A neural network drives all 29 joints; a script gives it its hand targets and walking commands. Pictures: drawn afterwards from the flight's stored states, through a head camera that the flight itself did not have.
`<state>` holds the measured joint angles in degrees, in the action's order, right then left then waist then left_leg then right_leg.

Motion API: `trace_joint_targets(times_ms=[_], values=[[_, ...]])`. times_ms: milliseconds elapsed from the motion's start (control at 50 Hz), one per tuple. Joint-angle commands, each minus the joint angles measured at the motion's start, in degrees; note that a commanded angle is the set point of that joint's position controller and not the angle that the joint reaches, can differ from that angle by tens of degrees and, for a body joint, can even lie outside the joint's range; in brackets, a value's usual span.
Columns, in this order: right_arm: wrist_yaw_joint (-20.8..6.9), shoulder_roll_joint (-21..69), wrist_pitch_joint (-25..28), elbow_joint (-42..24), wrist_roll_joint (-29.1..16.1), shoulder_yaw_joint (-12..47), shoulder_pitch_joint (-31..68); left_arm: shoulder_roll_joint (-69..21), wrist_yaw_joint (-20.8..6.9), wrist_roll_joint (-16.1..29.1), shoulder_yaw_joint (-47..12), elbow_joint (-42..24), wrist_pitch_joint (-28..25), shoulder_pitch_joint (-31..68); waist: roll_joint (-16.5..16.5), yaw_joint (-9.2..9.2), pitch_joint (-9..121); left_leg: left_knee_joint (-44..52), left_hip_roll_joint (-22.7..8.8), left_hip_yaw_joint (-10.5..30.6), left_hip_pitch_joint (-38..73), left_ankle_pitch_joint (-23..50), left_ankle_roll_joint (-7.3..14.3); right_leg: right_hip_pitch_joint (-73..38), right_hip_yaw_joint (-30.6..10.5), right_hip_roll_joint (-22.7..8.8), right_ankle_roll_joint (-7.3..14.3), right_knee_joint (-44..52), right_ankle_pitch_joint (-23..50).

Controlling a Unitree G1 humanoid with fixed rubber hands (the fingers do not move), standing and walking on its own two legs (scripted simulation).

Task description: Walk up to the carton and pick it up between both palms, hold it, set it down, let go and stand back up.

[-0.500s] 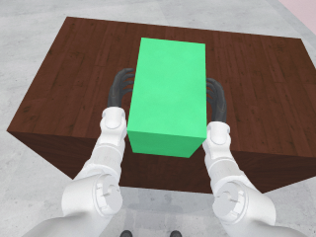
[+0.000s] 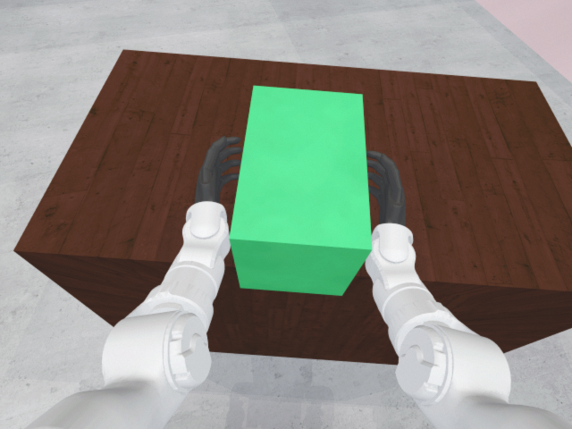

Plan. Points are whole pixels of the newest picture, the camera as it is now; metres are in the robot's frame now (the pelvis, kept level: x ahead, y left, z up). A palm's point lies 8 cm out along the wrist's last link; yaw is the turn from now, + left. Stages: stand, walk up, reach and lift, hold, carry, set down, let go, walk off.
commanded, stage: reach and lift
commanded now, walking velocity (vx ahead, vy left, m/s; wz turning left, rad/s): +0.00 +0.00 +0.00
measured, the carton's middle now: (299, 194) +0.46 +0.00 +0.02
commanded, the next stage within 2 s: none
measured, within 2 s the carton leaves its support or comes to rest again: leaves its support in 0.26 s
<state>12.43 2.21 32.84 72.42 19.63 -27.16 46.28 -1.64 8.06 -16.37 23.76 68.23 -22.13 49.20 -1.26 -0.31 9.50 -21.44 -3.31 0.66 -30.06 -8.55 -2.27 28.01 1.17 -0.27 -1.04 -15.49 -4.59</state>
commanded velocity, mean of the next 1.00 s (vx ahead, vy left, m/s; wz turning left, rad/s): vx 0.00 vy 0.00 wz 0.00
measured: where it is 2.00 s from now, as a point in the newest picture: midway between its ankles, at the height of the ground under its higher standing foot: outside the picture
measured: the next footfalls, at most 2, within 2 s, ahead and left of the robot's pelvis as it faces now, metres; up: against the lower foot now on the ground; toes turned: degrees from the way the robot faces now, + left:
none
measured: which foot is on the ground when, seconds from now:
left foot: down 0.00-1.00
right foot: down 0.00-1.00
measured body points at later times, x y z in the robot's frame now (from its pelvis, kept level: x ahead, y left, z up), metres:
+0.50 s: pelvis -0.01 +0.00 +0.00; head -0.01 +0.01 +0.45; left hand +0.41 +0.16 +0.13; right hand +0.41 -0.10 +0.12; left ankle +0.00 +0.14 -0.74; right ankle +0.01 -0.13 -0.74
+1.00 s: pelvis -0.02 +0.01 +0.00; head -0.06 +0.04 +0.45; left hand +0.39 +0.15 +0.18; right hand +0.38 -0.11 +0.17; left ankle +0.00 +0.14 -0.74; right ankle +0.01 -0.13 -0.74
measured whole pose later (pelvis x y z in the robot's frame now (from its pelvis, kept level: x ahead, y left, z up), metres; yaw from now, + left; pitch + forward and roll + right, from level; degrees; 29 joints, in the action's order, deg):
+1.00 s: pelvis -0.02 +0.01 +0.00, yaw +2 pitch -7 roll -1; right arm 12.1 2.5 -10.1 50.0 -4.8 -9.1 46.3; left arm -1.2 5.2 -17.0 16.4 33.2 28.3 44.8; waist -3.1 5.0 -1.2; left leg -22.0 -2.3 2.0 -3.9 -10.8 -1.8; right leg 1.0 2.6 -1.3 -1.7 -15.6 -7.2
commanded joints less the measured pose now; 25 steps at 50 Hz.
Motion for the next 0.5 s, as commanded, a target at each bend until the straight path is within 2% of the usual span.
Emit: trace_joint_targets(times_ms=[0,20,40,60,80,100,120,140,160,180,200,220,240,260,280,300,320,340,360,380,400,420,440,460,480], values=[[-9.22,36.24,0.68,-4.18,4.38,25.4,31.7,-35.98,-8.94,-3.29,-18.75,-3.16,-1.42,28.77,2.75,-1.68,40.62,-2.31,3.85,-4.52,12.61,25.38,-2.55,-29.55,3.22,2.18,-0.57,-6.47,31.96],[-8.94,36.65,0.4,-6.46,3.57,25.72,34.06,-36.86,-8.74,-2.75,-19.81,-6.27,-1.2,33.87,3.41,-0.01,41.48,-2.48,3.77,-3.78,14.41,25.77,-2.79,-29.68,3.68,2.34,-0.03,-6.47,31.55],[-9.01,36.8,-1.15,-5.88,3.34,26.63,31.96,-36.88,-8.86,-2.71,-19.16,-4.92,-1.1,30.94,1.57,-0.63,41.43,-1.71,3.71,-4.13,11.9,22.73,-2.26,-30.11,3.16,2.29,-0.25,-6.04,29.77],[-8.72,38.53,-1.52,-9.64,0.68,29.97,33.01,-38.01,-8.85,-1.52,-21.11,-7.92,-0.67,30.28,3.18,-1.79,44.57,-2.7,3.79,-4.7,13.38,25.47,-2.65,-30.35,2.67,2.67,-0.55,-7.14,32.62],[-8.36,38.61,-1.76,-11.37,-0.28,31.95,31.36,-38.91,-9.09,0.62,-23.93,-6.85,-0.58,29.27,3.18,-0.63,46.87,-3.88,4.04,-3.77,12.89,28.29,-3.08,-31.91,2.93,2.3,-1.06,-7.94,35.79],[-8.05,39.53,-2.75,-12.68,-1.02,33.2,29.63,-38.56,-8.63,0.77,-25.09,-9.62,-0.91,30.05,2.69,0.0,46.89,-3.44,4.3,-3.2,11.56,27.64,-2.95,-33.65,2.9,2.25,-0.63,-7.87,38.02],[-7.97,40.36,-3.01,-15.31,-2.73,35.6,30.89,-41.76,-8.46,1.97,-27.74,-11.06,-0.4,30.22,3.82,1.05,48.14,-3.42,3.71,-1.71,12.01,29.62,-3.41,-33.62,2.66,2.76,-0.71,-8.88,37.51],[-7.52,41.88,-3.95,-19.32,-5.49,39.34,32.45,-41.27,-8.28,4.33,-29.47,-13.2,-0.6,32.6,4.01,0.82,48.98,-4.36,4.5,-2.08,12.4,28.01,-2.96,-34.69,1.39,2.25,-1.2,-8.92,39.16],[-7.5,41.9,-6.21,-19.27,-7.73,39.64,34.15,-42.58,-7.91,5.22,-31.05,-16.77,0.62,35.83,3.46,1.36,46.94,-3.59,4.21,-0.81,13.98,27.51,-2.91,-34.17,2.51,2.36,-1.74,-8.44,36.11],[-7.02,43.43,-7.48,-23.42,-10.24,43.47,31.1,-43.79,-8.07,6.38,-33.09,-19.33,1.11,32.35,2.59,0.56,45.17,-4.42,5.09,-1.05,15.61,27.14,-2.77,-34.76,1.37,2.57,-1.39,-7.68,34.78],[-6.95,43.28,-8.29,-27.11,-10.84,46.04,34.0,-42.95,-7.99,7.88,-33.81,-21.08,1.32,31.81,2.68,0.62,47.43,-4.73,5.31,-0.97,14.79,26.65,-3.12,-33.97,1.38,2.61,-1.27,-7.96,34.92],[-6.47,42.54,-9.83,-29.46,-12.37,44.77,33.61,-45.03,-8.05,9.84,-36.96,-22.33,2.41,34.41,2.34,2.61,46.06,-4.6,5.38,0.16,15.08,24.38,-3.17,-31.5,1.78,3.17,-0.83,-7.3,31.4],[-6.07,43.64,-11.19,-34.06,-14.13,46.33,36.05,-44.67,-7.73,11.17,-39.07,-26.9,3.4,36.24,4.4,2.89,46.67,-5.58,5.64,0.0,16.05,24.71,-3.52,-32.07,1.37,3.22,-0.54,-7.36,30.46],[-6.02,43.96,-13.07,-34.8,-15.9,47.57,35.36,-44.72,-7.48,11.41,-40.58,-30.67,4.74,36.9,4.34,2.65,46.83,-5.64,5.75,0.17,19.36,26.44,-3.54,-29.5,1.77,3.7,-0.57,-6.32,28.69],[-5.53,43.9,-14.83,-35.39,-17.3,48.87,31.8,-44.83,-7.22,12.28,-42.57,-34.06,6.22,36.73,6.05,4.1,45.13,-6.31,5.73,1.12,20.79,28.24,-4.21,-29.37,1.8,3.47,-0.24,-6.24,28.86],[-5.15,44.37,-17.88,-35.66,-18.23,48.98,30.53,-43.32,-7.57,13.19,-42.81,-37.48,7.81,39.08,5.05,4.68,41.36,-5.26,6.19,1.05,20.93,23.93,-3.23,-28.49,1.8,3.28,-0.71,-5.12,24.41],[-5.87,43.91,-18.91,-40.75,-20.12,50.51,36.44,-47.28,-6.83,14.22,-45.3,-42.95,9.44,41.6,7.75,3.7,44.04,-5.53,5.2,2.33,25.38,26.82,-4.0,-24.9,2.49,4.58,-0.09,-4.82,20.36],[-4.98,44.43,-21.68,-40.45,-22.71,50.42,36.41,-46.38,-6.74,14.46,-45.89,-41.34,12.37,41.46,6.09,5.12,39.78,-6.1,5.51,2.79,27.62,25.15,-3.58,-22.56,2.34,4.31,-0.21,-3.07,16.08],[-5.26,42.03,-23.41,-43.67,-23.62,51.65,37.61,-46.94,-6.66,14.97,-46.48,-43.61,15.33,39.29,7.22,4.31,38.06,-6.27,5.04,2.77,30.14,27.83,-3.65,-20.75,3.16,4.82,0.21,-2.87,15.83],[-5.19,41.92,-25.69,-42.12,-24.15,52.4,40.43,-45.25,-6.84,13.27,-43.22,-40.86,18.34,36.17,5.3,1.62,34.26,-5.5,5.41,2.49,29.59,24.11,-2.78,-21.29,2.46,4.82,-0.3,-1.78,12.64],[-4.91,38.2,-29.46,-35.85,-22.63,48.22,38.36,-43.25,-7.32,10.75,-39.49,-36.53,22.36,36.17,3.8,3.52,25.86,-3.15,5.48,1.82,28.19,17.64,-1.68,-20.33,2.78,4.56,-0.1,0.02,8.0],[-5.05,38.41,-31.24,-36.9,-20.95,45.34,39.94,-42.66,-8.3,10.88,-37.86,-37.44,24.22,39.45,1.86,3.71,25.95,-1.36,5.73,1.27,25.85,11.27,-0.48,-20.96,2.62,3.79,-0.61,0.14,5.76],[-4.73,38.12,-32.33,-39.59,-22.51,45.43,42.62,-42.53,-8.89,9.37,-35.52,-34.62,27.19,34.4,0.49,2.57,24.08,-0.11,5.6,1.01,25.47,11.15,-0.11,-24.67,2.56,3.85,-0.5,0.49,6.83],[-4.49,40.35,-33.17,-42.69,-24.18,46.85,44.58,-41.92,-9.43,11.39,-35.41,-40.77,27.66,41.54,-0.18,2.0,29.2,-0.58,6.21,0.55,24.14,9.69,0.67,-28.39,1.53,3.64,-1.26,-0.49,8.81],[-4.73,41.25,-32.84,-47.28,-24.95,45.91,48.22,-45.7,-9.18,13.78,-38.29,-42.44,28.33,43.53,0.67,3.24,35.5,-1.13,6.02,1.07,24.87,13.51,-0.36,-28.4,2.16,4.16,-1.16,-1.61,12.31]])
